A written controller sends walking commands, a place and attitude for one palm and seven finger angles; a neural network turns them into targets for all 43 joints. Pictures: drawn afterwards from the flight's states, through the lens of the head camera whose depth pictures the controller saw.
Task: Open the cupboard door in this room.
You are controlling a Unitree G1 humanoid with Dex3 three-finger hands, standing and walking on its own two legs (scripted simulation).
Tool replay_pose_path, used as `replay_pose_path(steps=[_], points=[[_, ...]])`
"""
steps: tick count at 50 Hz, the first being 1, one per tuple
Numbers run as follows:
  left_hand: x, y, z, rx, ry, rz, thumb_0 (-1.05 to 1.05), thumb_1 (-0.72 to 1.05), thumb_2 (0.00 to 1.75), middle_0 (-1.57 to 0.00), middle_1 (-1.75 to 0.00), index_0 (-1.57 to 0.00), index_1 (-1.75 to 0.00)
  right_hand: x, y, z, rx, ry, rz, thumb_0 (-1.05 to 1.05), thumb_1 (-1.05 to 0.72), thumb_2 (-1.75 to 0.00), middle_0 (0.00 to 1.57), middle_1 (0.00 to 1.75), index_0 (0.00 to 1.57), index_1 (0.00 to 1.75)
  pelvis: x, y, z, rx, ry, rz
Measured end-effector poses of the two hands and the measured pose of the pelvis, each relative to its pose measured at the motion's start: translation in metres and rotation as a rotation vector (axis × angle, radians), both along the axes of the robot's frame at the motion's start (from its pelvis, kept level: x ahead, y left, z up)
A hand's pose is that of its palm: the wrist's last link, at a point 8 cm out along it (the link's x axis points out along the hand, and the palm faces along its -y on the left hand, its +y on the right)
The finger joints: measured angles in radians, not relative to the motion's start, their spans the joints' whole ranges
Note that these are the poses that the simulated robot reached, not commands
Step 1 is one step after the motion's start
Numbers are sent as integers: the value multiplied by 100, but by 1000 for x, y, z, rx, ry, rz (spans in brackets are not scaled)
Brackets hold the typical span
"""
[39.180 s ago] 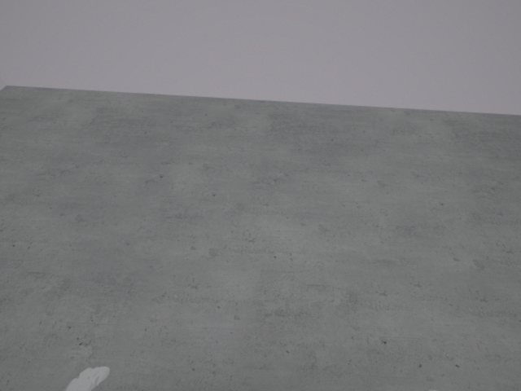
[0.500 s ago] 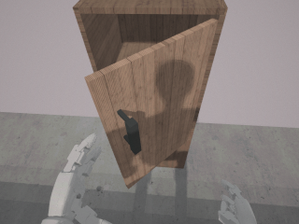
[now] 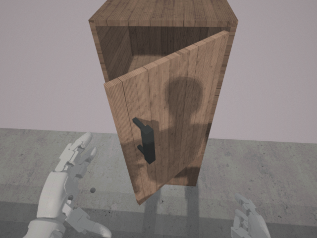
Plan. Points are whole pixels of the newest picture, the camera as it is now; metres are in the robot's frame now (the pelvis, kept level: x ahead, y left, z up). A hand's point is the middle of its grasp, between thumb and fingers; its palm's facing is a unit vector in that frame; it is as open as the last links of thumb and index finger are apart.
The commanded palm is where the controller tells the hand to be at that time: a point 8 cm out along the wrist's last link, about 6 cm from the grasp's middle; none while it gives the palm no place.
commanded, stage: draw the hand back to the body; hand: left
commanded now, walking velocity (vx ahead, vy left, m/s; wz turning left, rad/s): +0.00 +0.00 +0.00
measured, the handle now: (143, 140) +0.33 +0.07 +0.10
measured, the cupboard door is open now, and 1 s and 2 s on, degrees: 45 45 45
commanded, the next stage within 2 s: step back with the hand held close in 1.22 s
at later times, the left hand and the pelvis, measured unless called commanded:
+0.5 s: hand (45, 172) +0.20 +0.23 +0.16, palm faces +0.31 -0.88 -0.36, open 13.2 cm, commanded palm +0.15 +0.27 +0.18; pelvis +0.01 +0.02 +0.03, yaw -1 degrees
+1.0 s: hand (19, 152) +0.21 +0.26 +0.20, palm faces +0.48 -0.79 -0.38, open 7.8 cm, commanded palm +0.16 +0.30 +0.21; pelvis +0.02 +0.00 +0.05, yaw -1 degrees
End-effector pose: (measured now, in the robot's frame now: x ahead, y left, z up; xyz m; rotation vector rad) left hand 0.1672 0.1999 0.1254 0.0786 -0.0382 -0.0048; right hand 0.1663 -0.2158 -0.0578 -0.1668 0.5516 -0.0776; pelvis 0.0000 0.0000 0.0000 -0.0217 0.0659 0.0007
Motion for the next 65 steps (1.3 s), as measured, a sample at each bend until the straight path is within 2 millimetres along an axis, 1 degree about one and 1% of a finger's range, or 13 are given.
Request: replay_pose_path(steps=[4, 8, 12, 17, 21, 24, 30, 35, 45, 49, 56, 65], points=[[-3, 10, 3, 4, 19, 1, -2, -50, 30, -15, -30, -15, -30, 5, 2, 7, -13, -22, 8, 1, -90, -90, 21, 30, 20, 30, 0, 3, 3, -4, -14, 3], [-5, 24, 11, 13, 4, 22, -2, -47, 31, -15, -30, -15, -30, 11, 6, 13, -21, -42, 20, 1, -90, -90, 20, 30, 20, 30, 1, 6, 6, -7, -25, 6], [-7, 38, 26, 157, -14, 143, -2, -39, 34, -16, -30, -15, -30, 15, 12, 20, -42, -38, 22, 1, -90, -90, 20, 30, 20, 30, 3, 8, 13, -6, -47, 0], [-8, 53, 34, 223, -10, 257, -2, -25, 40, -16, -30, -16, -30, 17, 20, 25, -46, -11, 32, 1, -90, -90, 20, 30, 20, 30, 5, 12, 22, -5, -72, -1], [-7, 62, 40, 256, -3, 296, -1, -13, 46, -17, -30, -16, -30, 17, 25, 24, -45, 19, 40, 1, -90, -90, 21, 30, 20, 30, 8, 15, 29, 0, -88, -6], [-6, 68, 49, 286, -17, 314, -1, -3, 50, -17, -30, -17, -30, 17, 28, 24, -43, 36, 42, 1, -90, -90, 21, 30, 20, 30, 11, 17, 32, 3, -99, -9], [-1, 82, 69, 334, -74, 362, -1, 18, 59, -18, -30, -18, -30, 21, 28, 24, -39, 58, 43, 1, -90, -90, 21, 30, 20, 30, 16, 18, 38, 6, -118, -14], [3, 91, 78, 353, -96, 404, 0, 35, 66, -19, -30, -18, -30, 25, 22, 25, -42, 71, 38, 1, -90, -90, 21, 30, 20, 30, 18, 16, 41, 9, -128, -18], [2, 104, 96, 387, -140, 481, 0, 69, 81, -20, -30, -20, -30, 31, 5, 28, -57, 87, 19, 1, -90, -90, 21, 30, 20, 30, 19, 7, 45, 10, -141, -19], [3, 101, 94, 370, -133, 490, 0, 79, 85, -20, -30, -20, -30, 30, -1, 27, -55, 92, 14, 1, -90, -90, 21, 30, 20, 30, 18, 4, 45, 10, -145, -19], [2, 87, 86, 355, -101, 452, 1, 87, 89, -21, -30, -20, -30, 26, -9, 26, -55, 103, 0, 1, -90, -90, 21, 30, 20, 30, 17, -2, 46, 12, -147, -22], [-4, 88, 90, 366, -118, 466, 1, 89, 89, -21, -30, -21, -30, 20, -12, 26, -48, 101, -9, 1, -90, -90, 21, 30, 20, 30, 13, -6, 47, 9, -159, -24]])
